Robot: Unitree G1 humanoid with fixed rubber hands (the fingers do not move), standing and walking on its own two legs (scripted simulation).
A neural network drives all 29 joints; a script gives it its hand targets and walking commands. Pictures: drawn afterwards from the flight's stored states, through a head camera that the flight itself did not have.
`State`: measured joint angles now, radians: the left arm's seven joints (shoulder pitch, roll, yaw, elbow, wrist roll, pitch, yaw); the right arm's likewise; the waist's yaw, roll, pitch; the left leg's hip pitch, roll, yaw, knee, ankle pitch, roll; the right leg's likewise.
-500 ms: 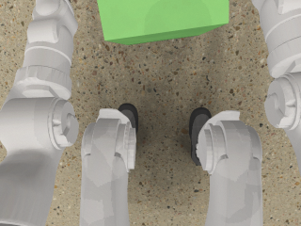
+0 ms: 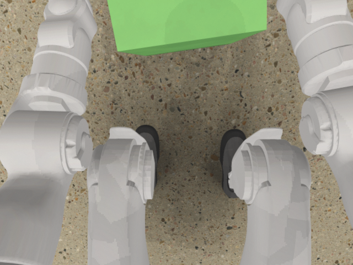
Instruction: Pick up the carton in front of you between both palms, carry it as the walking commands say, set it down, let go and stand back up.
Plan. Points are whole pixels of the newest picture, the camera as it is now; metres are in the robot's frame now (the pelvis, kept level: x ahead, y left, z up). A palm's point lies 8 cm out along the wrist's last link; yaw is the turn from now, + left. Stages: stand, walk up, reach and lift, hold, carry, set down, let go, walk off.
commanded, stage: reach and lift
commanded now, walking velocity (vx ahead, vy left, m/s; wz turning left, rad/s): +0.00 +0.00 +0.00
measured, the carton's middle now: out of the picture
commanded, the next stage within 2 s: none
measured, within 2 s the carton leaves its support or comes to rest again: leaves its support in 0.36 s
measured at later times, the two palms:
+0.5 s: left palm out of the picture +0.54 +0.17 -0.13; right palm out of the picture +0.56 -0.13 -0.13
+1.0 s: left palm out of the picture +0.50 +0.17 +0.06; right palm out of the picture +0.51 -0.13 +0.06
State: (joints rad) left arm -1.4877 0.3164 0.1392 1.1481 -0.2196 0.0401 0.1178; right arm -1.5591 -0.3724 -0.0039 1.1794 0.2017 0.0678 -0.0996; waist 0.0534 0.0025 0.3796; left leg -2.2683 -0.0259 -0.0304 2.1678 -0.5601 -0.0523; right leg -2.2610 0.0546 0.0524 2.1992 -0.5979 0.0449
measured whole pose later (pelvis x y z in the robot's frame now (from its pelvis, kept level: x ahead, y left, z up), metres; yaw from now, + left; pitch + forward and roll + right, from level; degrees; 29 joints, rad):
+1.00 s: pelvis -0.01 +0.00 +0.12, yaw -1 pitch +44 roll +0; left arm -1.11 0.01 0.55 0.69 0.26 0.39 0.05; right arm -1.15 -0.01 -0.50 0.75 -0.27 0.38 -0.02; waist 0.03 -0.01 -0.15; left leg -2.05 -0.10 -0.10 1.73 -0.45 -0.08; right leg -2.03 0.11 0.09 1.74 -0.49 0.07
